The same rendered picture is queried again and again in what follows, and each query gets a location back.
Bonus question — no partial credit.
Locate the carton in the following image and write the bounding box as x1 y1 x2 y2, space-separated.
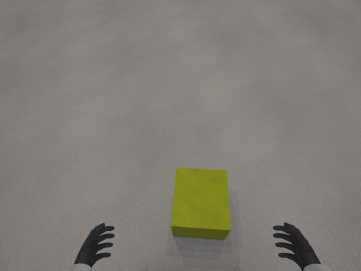
171 168 231 240

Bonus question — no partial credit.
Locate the robot right hand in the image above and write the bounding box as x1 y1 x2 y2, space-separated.
273 222 321 271

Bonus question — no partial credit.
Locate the robot left hand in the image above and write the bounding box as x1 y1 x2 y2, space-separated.
74 223 115 268

